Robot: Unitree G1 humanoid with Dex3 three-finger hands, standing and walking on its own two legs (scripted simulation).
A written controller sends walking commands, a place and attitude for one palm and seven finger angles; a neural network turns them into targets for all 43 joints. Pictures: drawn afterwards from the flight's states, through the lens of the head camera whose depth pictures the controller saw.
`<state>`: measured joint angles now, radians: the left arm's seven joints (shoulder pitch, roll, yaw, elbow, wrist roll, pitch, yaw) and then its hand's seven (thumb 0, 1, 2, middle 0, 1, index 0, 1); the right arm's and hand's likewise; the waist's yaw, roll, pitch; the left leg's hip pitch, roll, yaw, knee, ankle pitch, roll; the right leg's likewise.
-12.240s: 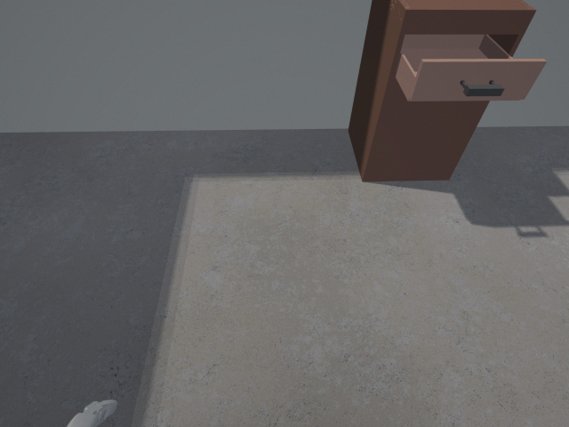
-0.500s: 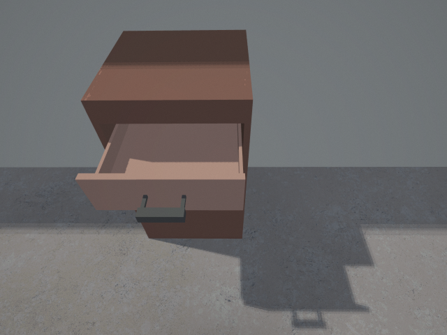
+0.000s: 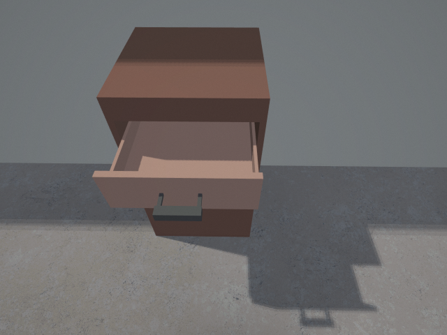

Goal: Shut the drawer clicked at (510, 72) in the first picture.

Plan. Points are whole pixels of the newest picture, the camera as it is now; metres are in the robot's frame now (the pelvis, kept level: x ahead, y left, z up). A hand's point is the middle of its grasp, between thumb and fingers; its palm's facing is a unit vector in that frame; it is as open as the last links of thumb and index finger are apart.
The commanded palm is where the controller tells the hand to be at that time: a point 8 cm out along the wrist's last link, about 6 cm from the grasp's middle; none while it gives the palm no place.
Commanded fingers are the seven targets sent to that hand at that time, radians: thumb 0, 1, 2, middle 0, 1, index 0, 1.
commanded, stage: come to a stop and stand still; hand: left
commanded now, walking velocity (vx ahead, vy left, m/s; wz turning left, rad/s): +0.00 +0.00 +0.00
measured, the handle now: (179, 205) +0.43 +0.14 -0.11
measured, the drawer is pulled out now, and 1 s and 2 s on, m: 0.20 0.20 0.20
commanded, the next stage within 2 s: look again from close up in 0.34 s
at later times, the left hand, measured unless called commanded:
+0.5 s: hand out of the picture +0.03 +0.17 -0.17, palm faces +0.00 -0.98 -0.20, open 7.3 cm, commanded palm none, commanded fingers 0.00 0.90 0.90 -0.20 -0.30 -0.20 -0.30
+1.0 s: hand out of the picture +0.01 +0.15 -0.17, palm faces +0.01 -0.98 -0.19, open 7.3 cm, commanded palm +0.11 +0.20 -0.07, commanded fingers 0.00 0.90 0.90 -0.22 -0.32 -0.22 -0.32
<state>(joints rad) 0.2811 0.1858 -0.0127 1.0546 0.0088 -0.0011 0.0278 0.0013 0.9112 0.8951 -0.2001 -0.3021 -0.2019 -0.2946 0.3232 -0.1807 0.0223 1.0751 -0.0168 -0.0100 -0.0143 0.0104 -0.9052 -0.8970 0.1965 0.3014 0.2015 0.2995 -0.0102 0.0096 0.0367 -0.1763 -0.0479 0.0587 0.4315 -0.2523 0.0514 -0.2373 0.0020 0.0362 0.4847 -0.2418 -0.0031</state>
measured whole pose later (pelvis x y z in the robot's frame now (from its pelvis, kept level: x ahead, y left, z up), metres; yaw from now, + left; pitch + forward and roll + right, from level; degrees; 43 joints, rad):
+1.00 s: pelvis +0.01 -0.01 +0.00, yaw +0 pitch -2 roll +1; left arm 0.29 0.14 -0.02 1.11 0.01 -0.01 0.04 0.00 0.91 0.90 -0.20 -0.30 -0.20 -0.29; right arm 0.29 -0.14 0.02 1.14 -0.01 -0.02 -0.03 0.01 -0.91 -0.90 0.20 0.30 0.20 0.30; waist -0.01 0.00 0.05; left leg -0.11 -0.03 0.05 0.38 -0.25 0.03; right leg -0.17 0.02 0.03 0.43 -0.24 -0.02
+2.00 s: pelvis -0.01 -0.03 -0.08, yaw +4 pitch +16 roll +0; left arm 0.45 0.16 0.03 -0.14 -0.17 -0.44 -0.06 0.01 0.91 0.90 -1.02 -1.20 -1.02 -1.19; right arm 0.31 -0.27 -0.02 0.54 0.01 -0.17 -0.02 0.02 -0.90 -0.90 0.20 0.30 0.20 0.30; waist -0.03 0.03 -0.13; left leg -0.86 -0.02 -0.02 1.12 -0.53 0.01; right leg -0.87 0.02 -0.07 1.11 -0.51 -0.05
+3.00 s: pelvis +0.00 -0.01 -0.07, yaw +4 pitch +13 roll -1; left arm 0.33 0.13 -0.08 -0.13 -0.11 -0.34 0.01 0.01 0.91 0.90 -1.40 -1.60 -1.40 -1.60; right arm 0.26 -0.24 0.03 0.45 0.01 -0.10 0.00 0.02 -0.90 -0.90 0.20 0.30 0.20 0.30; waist -0.02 0.04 -0.14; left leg -0.77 -0.03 -0.01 1.07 -0.53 0.03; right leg -0.77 0.01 -0.06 1.04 -0.50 -0.03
